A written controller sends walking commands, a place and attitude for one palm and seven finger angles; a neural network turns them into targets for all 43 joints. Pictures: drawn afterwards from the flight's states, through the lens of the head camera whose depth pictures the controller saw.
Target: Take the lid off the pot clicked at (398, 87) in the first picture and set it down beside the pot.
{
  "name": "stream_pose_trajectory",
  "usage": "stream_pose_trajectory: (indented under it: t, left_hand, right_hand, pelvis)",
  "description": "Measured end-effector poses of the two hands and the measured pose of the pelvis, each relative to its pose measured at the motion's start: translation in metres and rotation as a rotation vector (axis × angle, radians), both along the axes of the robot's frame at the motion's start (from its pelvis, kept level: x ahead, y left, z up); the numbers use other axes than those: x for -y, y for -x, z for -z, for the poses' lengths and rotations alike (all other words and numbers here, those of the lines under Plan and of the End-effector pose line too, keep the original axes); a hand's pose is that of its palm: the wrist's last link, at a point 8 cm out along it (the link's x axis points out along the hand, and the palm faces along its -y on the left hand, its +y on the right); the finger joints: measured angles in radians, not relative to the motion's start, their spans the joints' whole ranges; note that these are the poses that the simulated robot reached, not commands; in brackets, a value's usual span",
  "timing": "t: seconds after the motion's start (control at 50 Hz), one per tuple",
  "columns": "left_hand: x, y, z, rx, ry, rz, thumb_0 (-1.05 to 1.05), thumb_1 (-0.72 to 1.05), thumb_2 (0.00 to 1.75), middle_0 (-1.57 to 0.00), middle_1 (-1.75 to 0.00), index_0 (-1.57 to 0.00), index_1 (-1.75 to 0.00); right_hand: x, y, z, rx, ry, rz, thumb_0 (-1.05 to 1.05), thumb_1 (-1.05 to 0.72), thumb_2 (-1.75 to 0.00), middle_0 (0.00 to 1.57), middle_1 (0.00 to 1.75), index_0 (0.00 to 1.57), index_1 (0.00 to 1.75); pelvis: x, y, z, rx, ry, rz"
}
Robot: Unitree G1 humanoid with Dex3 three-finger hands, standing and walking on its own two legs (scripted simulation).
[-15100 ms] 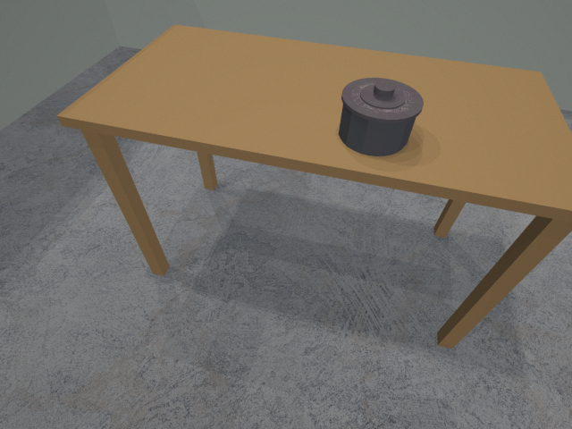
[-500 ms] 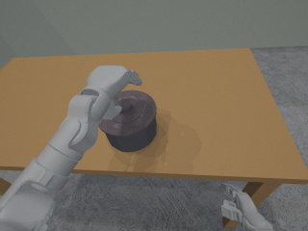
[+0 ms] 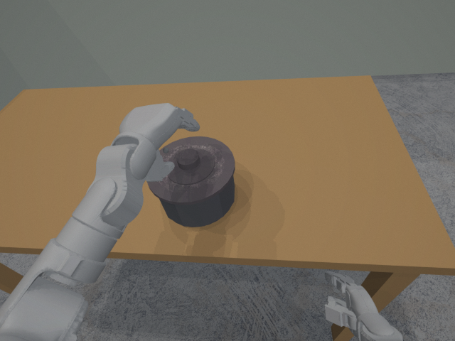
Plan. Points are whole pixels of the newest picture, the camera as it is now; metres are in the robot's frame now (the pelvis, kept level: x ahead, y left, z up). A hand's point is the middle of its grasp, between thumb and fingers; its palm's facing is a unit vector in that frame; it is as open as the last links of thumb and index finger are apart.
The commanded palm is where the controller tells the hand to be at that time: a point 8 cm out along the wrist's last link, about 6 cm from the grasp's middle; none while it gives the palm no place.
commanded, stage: lower the open fingers around the knob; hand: left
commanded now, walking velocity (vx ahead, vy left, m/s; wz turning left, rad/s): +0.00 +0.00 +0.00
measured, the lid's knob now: (188, 159) +0.42 +0.11 +0.11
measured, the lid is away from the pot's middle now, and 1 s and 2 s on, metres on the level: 0.00 0.01 0.01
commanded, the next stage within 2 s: close the fingers and squeeze the knob in 1.04 s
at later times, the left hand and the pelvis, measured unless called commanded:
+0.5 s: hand (172, 148) +0.39 +0.12 +0.16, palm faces -0.09 -0.11 -0.99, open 10.1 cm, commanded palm +0.35 +0.13 +0.21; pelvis +0.00 +0.00 +0.00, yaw +0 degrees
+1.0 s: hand (179, 166) +0.38 +0.12 +0.13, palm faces -0.17 -0.12 -0.98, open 10.2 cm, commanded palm +0.35 +0.13 +0.18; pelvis +0.00 +0.00 +0.00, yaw +0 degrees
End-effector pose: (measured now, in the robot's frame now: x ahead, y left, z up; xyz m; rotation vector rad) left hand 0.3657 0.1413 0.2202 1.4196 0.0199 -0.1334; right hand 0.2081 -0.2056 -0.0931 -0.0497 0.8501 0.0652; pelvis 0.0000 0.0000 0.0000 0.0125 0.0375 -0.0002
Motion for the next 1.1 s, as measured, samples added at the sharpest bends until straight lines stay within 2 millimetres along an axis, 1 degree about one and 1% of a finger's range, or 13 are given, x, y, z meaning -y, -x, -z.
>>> stream_pose_trajectory:
  t: [0.1, 0.22, 0.34, 0.4, 0.5, 0.56, 0.64, 0.76, 0.82, 0.86, 0.94, 1.04, 1.1]
  left_hand:
    - [0.02, 0.006, 0.004, 0.003, -0.062, 0.117, 0.0, -0.33, 1.51, -0.85, -0.09, -0.85, -0.08]
    - [0.005, -0.013, -0.015, 0.045, -0.022, 0.04, 0.0, -0.33, 1.51, -0.85, -0.09, -0.85, -0.08]
    - [0.02, 0.001, 0.018, -0.052, 0.026, 0.092, 0.0, -0.33, 1.51, -0.85, -0.09, -0.84, -0.08]
    - [0.028, 0.005, 0.021, -0.041, -0.016, 0.15, 0.0, -0.33, 1.51, -0.85, -0.08, -0.85, -0.08]
    - [0.009, -0.008, 0.004, 0.025, -0.025, 0.074, 0.0, -0.33, 1.51, -0.85, -0.08, -0.85, -0.08]
    - [-0.002, -0.009, 0.015, -0.009, 0.026, 0.008, 0.0, -0.33, 1.51, -0.85, -0.08, -0.85, -0.08]
    - [0.01, 0.006, 0.04, -0.077, 0.016, 0.047, 0.0, -0.33, 1.51, -0.84, -0.08, -0.84, -0.08]
    - [0.005, -0.002, 0.028, -0.025, -0.042, 0.041, 0.0, -0.33, 1.51, -0.82, -0.07, -0.85, -0.08]
    - [-0.002, -0.009, 0.037, -0.064, -0.008, -0.02, 0.0, -0.33, 1.51, -0.83, -0.08, -0.85, -0.08]
    - [0.003, -0.006, 0.044, -0.078, -0.008, -0.017, 0.0, -0.33, 1.51, -0.82, -0.08, -0.85, -0.08]
    - [0.016, 0.003, 0.036, -0.05, -0.018, 0.063, 0.0, -0.33, 1.51, -0.81, -0.07, -0.83, -0.08]
    - [0.01, -0.008, 0.044, -0.078, -0.011, 0.025, 0.0, -0.33, 1.51, -0.82, -0.07, -0.84, -0.08]
    - [0.014, -0.003, 0.04, -0.069, -0.002, 0.044, 0.0, -0.33, 1.51, -0.82, -0.07, -0.84, -0.08]
  right_hand:
    - [-0.004, -0.001, 0.001, -0.001, 0.029, -0.005, 0.01, -0.91, -0.9, 0.2, 0.3, 0.2, 0.3]
    - [-0.007, 0.003, 0.002, -0.005, 0.016, 0.003, 0.01, -0.91, -0.9, 0.2, 0.3, 0.2, 0.3]
    - [-0.008, 0.006, 0.003, -0.026, -0.005, 0.001, 0.01, -0.91, -0.9, 0.2, 0.3, 0.2, 0.3]
    - [-0.006, 0.005, 0.002, -0.022, 0.021, 0.004, 0.01, -0.91, -0.9, 0.2, 0.3, 0.2, 0.3]
    - [-0.003, 0.006, 0.002, -0.016, 0.029, 0.008, 0.01, -0.91, -0.9, 0.2, 0.3, 0.2, 0.3]
    - [-0.002, 0.007, 0.002, -0.021, 0.009, 0.008, 0.01, -0.91, -0.9, 0.2, 0.3, 0.2, 0.3]
    - [0.0, 0.005, 0.003, -0.03, 0.008, 0.004, 0.01, -0.91, -0.9, 0.2, 0.3, 0.2, 0.3]
    - [0.002, 0.003, 0.003, -0.025, 0.041, 0.006, 0.01, -0.91, -0.9, 0.2, 0.3, 0.2, 0.3]
    - [0.002, 0.004, 0.003, -0.024, 0.022, 0.013, 0.01, -0.91, -0.9, 0.2, 0.3, 0.2, 0.3]
    - [0.002, 0.005, 0.004, -0.023, 0.009, 0.015, 0.01, -0.91, -0.9, 0.2, 0.3, 0.2, 0.3]
    - [0.004, 0.004, 0.005, -0.022, 0.016, 0.013, 0.01, -0.91, -0.9, 0.2, 0.3, 0.2, 0.3]
    - [0.005, 0.007, 0.004, -0.024, 0.024, 0.027, 0.01, -0.91, -0.9, 0.2, 0.3, 0.2, 0.3]
    - [0.007, 0.009, 0.003, -0.019, 0.018, 0.032, 0.01, -0.91, -0.9, 0.2, 0.3, 0.2, 0.3]
  pelvis:
    - [-0.003, 0.002, 0.0, 0.015, 0.0, -0.004]
    - [-0.006, 0.001, 0.0, -0.001, -0.002, 0.003]
    - [-0.008, -0.002, 0.001, -0.001, 0.001, 0.0]
    - [-0.007, -0.001, 0.001, 0.009, 0.0, 0.003]
    - [-0.005, -0.001, 0.0, 0.003, -0.001, 0.005]
    - [-0.004, -0.002, 0.0, -0.006, 0.001, 0.005]
    - [-0.004, -0.002, 0.001, -0.003, 0.003, -0.002]
    - [0.0, -0.001, 0.001, 0.004, 0.002, -0.007]
    - [0.0, -0.001, 0.001, -0.006, 0.001, -0.004]
    - [0.0, -0.002, 0.001, -0.009, 0.002, -0.004]
    - [0.0, -0.004, 0.001, 0.001, 0.003, -0.007]
    - [0.001, -0.003, 0.001, 0.0, 0.0, 0.003]
    - [0.001, -0.003, 0.001, 0.001, 0.0, 0.002]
